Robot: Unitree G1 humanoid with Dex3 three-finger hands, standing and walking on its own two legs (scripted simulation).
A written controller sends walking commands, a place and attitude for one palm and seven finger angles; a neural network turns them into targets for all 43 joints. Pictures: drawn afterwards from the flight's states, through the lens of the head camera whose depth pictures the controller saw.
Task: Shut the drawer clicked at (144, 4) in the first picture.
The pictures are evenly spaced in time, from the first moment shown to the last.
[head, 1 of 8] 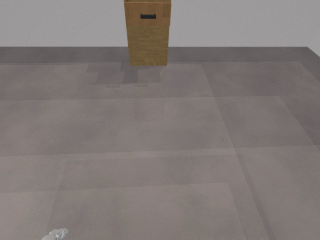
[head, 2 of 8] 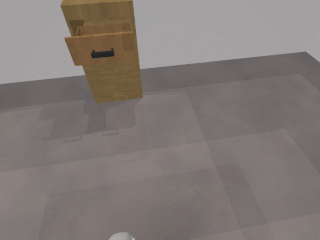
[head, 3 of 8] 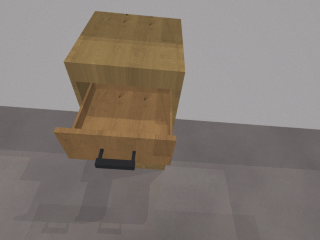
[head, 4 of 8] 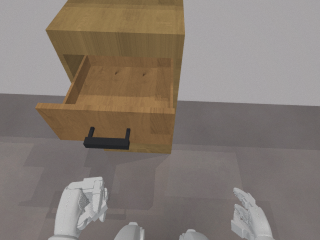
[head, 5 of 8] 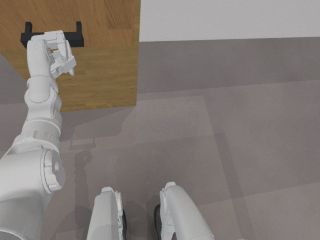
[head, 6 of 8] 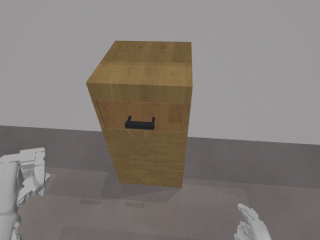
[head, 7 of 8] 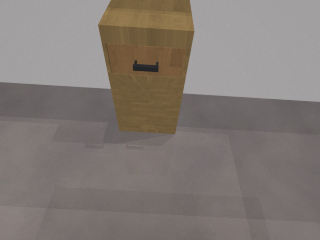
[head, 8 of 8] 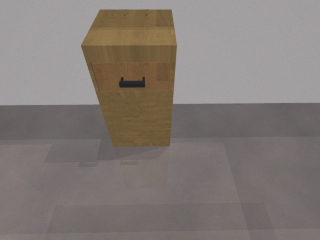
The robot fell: no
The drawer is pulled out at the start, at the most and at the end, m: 0.24 0.24 0.00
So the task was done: yes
